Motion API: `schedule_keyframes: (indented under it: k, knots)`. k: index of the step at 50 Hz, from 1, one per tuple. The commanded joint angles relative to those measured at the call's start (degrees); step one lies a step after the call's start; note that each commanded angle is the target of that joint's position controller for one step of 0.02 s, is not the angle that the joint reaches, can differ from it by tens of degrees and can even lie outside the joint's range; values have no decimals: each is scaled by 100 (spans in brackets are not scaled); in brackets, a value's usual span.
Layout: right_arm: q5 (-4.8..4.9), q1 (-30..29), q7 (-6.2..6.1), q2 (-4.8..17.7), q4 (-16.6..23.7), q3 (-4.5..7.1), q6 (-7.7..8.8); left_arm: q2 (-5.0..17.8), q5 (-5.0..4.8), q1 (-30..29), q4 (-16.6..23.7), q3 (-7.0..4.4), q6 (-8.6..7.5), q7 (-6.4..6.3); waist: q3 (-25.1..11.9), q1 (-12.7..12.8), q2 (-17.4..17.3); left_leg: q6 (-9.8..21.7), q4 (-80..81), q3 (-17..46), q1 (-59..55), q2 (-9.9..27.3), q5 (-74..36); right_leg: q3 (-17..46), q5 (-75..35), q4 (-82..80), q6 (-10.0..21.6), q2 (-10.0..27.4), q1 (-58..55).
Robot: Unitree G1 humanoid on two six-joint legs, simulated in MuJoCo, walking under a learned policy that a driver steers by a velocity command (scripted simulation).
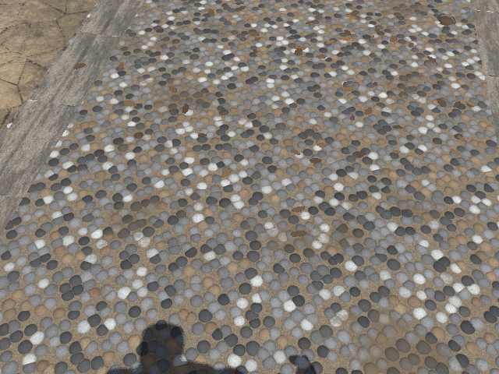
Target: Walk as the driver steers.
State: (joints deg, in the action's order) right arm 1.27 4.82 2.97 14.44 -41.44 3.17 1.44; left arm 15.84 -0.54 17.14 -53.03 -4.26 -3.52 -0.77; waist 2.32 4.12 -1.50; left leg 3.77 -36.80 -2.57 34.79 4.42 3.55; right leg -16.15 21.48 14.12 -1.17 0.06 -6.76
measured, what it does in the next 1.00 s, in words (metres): walks ahead: left foot, then right foot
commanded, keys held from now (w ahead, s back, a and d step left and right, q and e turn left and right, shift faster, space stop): w+q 0.40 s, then w+e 0.60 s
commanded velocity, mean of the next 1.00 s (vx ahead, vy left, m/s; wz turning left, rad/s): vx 0.50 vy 0.00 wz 0.13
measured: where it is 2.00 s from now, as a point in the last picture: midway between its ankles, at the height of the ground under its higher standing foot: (281, 178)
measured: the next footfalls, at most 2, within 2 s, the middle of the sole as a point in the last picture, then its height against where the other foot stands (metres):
left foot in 0.06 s outside the picture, level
right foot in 0.54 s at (289, 352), level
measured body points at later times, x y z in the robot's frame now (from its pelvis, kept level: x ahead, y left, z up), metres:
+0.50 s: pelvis +0.29 +0.03 +0.01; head +0.32 +0.05 +0.46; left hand +0.46 +0.32 -0.08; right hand +0.41 -0.25 -0.10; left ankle +0.16 +0.10 -0.73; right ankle +0.49 -0.06 -0.71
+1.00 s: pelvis +0.57 +0.08 +0.01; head +0.59 +0.08 +0.46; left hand +0.53 +0.37 -0.11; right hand +0.85 -0.12 -0.05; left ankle +0.68 +0.22 -0.72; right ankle +0.48 -0.05 -0.73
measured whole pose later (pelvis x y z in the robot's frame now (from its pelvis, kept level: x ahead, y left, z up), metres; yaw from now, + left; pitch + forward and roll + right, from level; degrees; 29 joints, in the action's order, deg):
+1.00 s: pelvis +0.57 +0.08 +0.01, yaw +4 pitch +2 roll +0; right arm 0.5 1.0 0.8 15.0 -35.9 2.2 6.5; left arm 16.2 -1.7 24.2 -46.9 -4.0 -2.0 -0.7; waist 0.4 6.5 -1.2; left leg -1.3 -25.7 5.1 26.1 -0.6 2.7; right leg 12.2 20.9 24.0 2.4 -5.2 4.5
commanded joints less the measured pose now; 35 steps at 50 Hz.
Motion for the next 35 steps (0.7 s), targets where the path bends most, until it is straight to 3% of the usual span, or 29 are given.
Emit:
schedule_keyframes:
  k: [1, 2, 3, 4, 5, 6, 7, 8, 9, 10, 12, 15, 18, 20, 23, 25, 26, 27, 28, 29, 30, 31, 32, 33, 35]
  knots:
    - [20, 297, 48, 730, 440, 276, 36, 1260, -76, -186, 312, -293, 98, -79, -275, -599, 679, 351, 2, -474, -758, -533, 769, 283, -6361, 1253, 722, 1653, -87]
    - [33, 1135, 1, 992, 243, 437, 29, 1271, -104, -316, 349, -285, 131, -93, -698, -1088, 600, 552, 367, -495, -1950, -769, 518, 171, -6321, 2374, 570, 1480, 323]
    - [35, 2058, -122, 1445, 9, 645, -29, 1105, -13, -282, 431, -217, 94, -104, -1195, -1482, 108, 836, 598, 359, -3685, -416, 456, 171, -4767, 4053, 305, 1231, 1627]
    - [66, 1852, -174, 2020, 22, 712, 3, 185, 187, 214, 743, 52, -63, -15, -1504, -716, -1405, 1836, 1084, 3543, -5442, 1018, 1241, 614, 800, 6050, -45, 4, 4271]
    - [-7, 2007, -133, 1636, 226, 570, 105, 547, -24, -266, 845, 34, -326, 80, -2275, -1051, -799, 2158, 1932, 5078, -5843, 1485, 1869, 2036, 1322, 6740, 32, -192, 4967]
    - [-55, 1819, -116, 1297, 186, 474, 190, 822, -235, -836, 1029, -41, -464, 137, -1519, -1141, -493, 1830, 2082, 4288, -5403, 1349, 1458, 2151, 783, 6624, 185, 110, 5442]
    - [-27, 1483, -116, 1132, 216, 425, 241, 769, -190, -904, 1039, -16, -534, 120, -1014, -889, -64, 1615, 2051, 3538, -4578, 1093, 914, 2138, 273, 6112, 274, 372, 5276]
    - [-35, 1080, -124, 959, 292, 373, 255, 782, -38, -874, 961, -49, -537, 77, -707, -636, 144, 1454, 2085, 2993, -3783, 865, 295, 2126, -6, 5592, 242, 549, 4889]
    - [-96, 845, -149, 812, 397, 310, 265, 852, 23, -741, 921, -97, -469, 75, -613, -438, 68, 1385, 2193, 2659, -3260, 710, -201, 2170, -203, 5303, 202, 671, 4473]
    - [-115, 777, -168, 818, 442, 301, 268, 849, 51, -666, 928, -115, -386, 83, -569, -339, 17, 1385, 2304, 2548, -2946, 643, -442, 2156, -295, 5089, 130, 689, 4244]
    - [-65, 859, -232, 940, 424, 328, 288, 683, 126, -715, 983, -87, -263, 70, -454, -288, 66, 1409, 2419, 2204, -2500, 532, -895, 2022, -513, 4553, -72, 659, 4130]
    - [-41, 1104, -352, 1123, 366, 382, 261, 478, 152, -1370, 1211, -4, -218, 59, -230, -479, -44, 1196, 2455, 1763, -2131, 211, -793, 1916, -1612, 3274, -270, 468, 4113]
    - [-21, 1343, -387, 1136, 303, 392, 204, 366, 91, -1933, 1388, 58, -256, 124, -168, -739, -244, 912, 2352, 1642, -1929, -1, -175, 1850, -2625, 2088, -274, 171, 3651]
    - [4, 1540, -385, 1137, 223, 399, 181, 442, 29, -2168, 1509, 45, -286, 162, -154, -837, -320, 852, 2213, 1880, -2060, 102, 91, 1921, -2759, 1775, -237, 79, 3514]
    - [-28, 1727, -406, 958, 82, 337, 171, 587, 29, -2096, 1484, 20, -367, 268, -190, -863, -451, 802, 1824, 2070, -2848, 458, 90, 1942, -2572, 1470, -21, 178, 3648]
    - [-67, 1732, -404, 1011, 31, 349, 138, 681, 27, -1939, 1468, -9, -400, 294, -133, -765, -632, 733, 1591, 2145, -3223, 653, -583, 1785, -1989, 1412, 223, 145, 3579]
    - [-66, 1646, -400, 1002, 43, 337, 122, 771, 45, -1600, 1375, -63, -414, 281, -260, -557, -658, 636, 1212, 2006, -3330, 550, -1467, 1612, -1853, 1230, 396, 15, 3147]
    - [-88, 1600, -397, 885, 72, 284, 115, 965, 86, -963, 1198, -156, -431, 263, -728, -263, -527, 489, 349, 1704, -3278, 258, -2243, 1664, -2008, 1246, 639, 55, 2233]
    - [-185, 1739, -415, 708, 176, 185, 125, 1269, 136, -58, 1085, -223, -436, 268, -1622, 7, 112, 269, -1254, 1344, -2417, -116, -1335, 2800, -2330, 1497, 1141, 893, 617]
    - [-67, 2483, -388, 403, 189, 96, 211, 1674, 87, 492, 855, -356, -359, 320, -2155, -210, 1926, -275, -3238, 769, -228, -984, 1913, 5455, -1054, 798, 2138, 1978, -1176]
    - [-45, 2156, -379, 806, 201, 123, 283, 1172, -137, 477, 855, -219, -333, 366, -1826, -34, 1497, -258, -3751, 1121, 700, -767, 2776, 6329, 411, 211, 2062, 2010, -1236]
    - [4, 1355, -357, 1053, 364, 190, 339, 885, -127, 98, 967, -133, -292, 346, -954, 68, 912, -221, -3795, 1083, 1039, -490, 2289, 5579, 432, 145, 1775, 1793, -527]
    - [-58, 904, -358, 978, 476, 156, 399, 836, -19, -135, 1056, -98, -243, 324, -589, 23, 395, -203, -3565, 943, 919, -329, 1937, 4980, -127, 95, 1646, 1538, 160]
    - [-156, 719, -353, 905, 556, 165, 451, 772, 9, -273, 1078, -73, -215, 306, -299, -113, 252, -238, -3113, 890, 814, -184, 1702, 4595, -773, 27, 1630, 1346, 678]
    - [-230, 817, -344, 755, 585, 164, 474, 663, 36, -292, 1095, -27, -201, 252, -396, -333, 568, -326, -2420, 827, 269, -58, 1472, 4095, -1601, -97, 1567, 997, 1062]
Keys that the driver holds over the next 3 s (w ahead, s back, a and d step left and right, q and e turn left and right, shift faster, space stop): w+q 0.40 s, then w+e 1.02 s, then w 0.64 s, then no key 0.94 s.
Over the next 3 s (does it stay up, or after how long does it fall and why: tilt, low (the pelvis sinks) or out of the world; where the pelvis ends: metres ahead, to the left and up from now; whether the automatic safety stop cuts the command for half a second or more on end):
stays up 1.32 -0.07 0.01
